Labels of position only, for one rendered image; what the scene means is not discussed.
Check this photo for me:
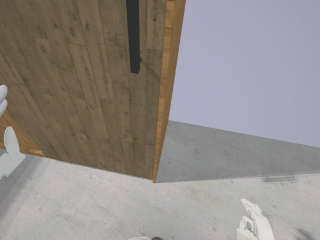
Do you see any wardrobe door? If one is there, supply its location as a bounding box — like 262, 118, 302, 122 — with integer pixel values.
0, 107, 41, 151
0, 0, 167, 180

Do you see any robot left hand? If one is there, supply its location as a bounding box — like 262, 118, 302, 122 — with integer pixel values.
0, 85, 26, 180

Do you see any robot right hand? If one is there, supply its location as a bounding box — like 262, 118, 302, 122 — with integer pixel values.
236, 198, 276, 240

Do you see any handle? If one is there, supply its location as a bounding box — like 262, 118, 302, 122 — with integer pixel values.
126, 0, 142, 74

